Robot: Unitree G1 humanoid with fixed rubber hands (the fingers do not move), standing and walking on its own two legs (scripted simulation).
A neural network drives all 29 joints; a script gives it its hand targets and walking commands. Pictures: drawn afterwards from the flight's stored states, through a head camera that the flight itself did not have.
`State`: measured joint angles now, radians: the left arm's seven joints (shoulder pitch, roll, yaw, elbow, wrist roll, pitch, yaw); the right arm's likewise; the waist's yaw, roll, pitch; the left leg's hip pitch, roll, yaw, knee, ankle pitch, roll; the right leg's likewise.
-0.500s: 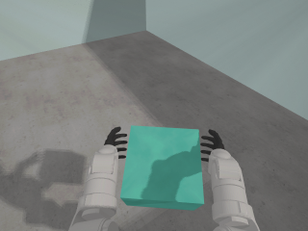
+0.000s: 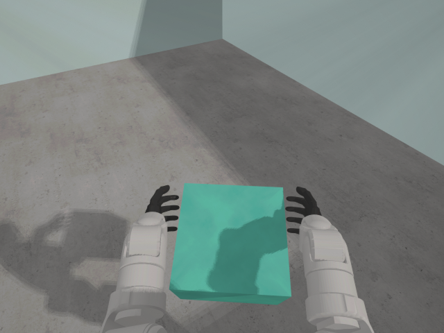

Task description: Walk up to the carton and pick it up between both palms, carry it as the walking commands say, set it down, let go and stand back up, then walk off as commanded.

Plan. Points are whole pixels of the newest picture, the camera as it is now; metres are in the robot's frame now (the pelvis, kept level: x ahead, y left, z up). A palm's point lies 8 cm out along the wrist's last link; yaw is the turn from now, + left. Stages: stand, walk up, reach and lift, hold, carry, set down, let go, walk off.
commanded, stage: reach and lift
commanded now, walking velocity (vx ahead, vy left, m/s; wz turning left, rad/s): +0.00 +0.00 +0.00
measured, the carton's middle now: (230, 244) +0.31 +0.00 -0.05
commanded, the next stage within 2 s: hold in 0.64 s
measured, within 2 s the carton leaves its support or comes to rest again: neither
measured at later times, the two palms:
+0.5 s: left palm (156, 228) +0.28 +0.15 +0.05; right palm (317, 233) +0.28 -0.15 +0.05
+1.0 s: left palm (155, 230) +0.28 +0.15 +0.05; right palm (317, 235) +0.28 -0.15 +0.05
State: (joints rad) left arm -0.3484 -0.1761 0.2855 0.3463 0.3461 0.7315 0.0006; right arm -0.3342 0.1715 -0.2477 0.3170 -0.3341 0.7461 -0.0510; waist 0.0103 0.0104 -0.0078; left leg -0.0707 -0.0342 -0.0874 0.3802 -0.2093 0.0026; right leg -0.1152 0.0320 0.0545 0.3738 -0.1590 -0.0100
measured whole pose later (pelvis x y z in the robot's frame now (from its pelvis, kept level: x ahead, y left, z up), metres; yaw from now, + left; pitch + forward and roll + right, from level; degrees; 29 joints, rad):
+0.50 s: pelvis -0.01 +0.00 +0.00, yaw +0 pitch -7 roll +0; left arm -0.31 -0.16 0.24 0.33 0.33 0.75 0.00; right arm -0.29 0.16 -0.22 0.29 -0.31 0.76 -0.05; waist 0.00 0.01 -0.02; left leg -0.07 -0.03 -0.08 0.39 -0.21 0.00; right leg -0.11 0.03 0.06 0.38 -0.15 -0.01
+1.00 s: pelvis -0.01 -0.01 +0.00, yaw +0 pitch -7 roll +0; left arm -0.30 -0.16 0.25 0.32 0.33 0.75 -0.01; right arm -0.28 0.16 -0.22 0.30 -0.31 0.77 -0.04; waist 0.01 0.01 -0.02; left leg -0.06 -0.03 -0.09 0.40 -0.21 0.00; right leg -0.11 0.04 0.05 0.39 -0.16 -0.02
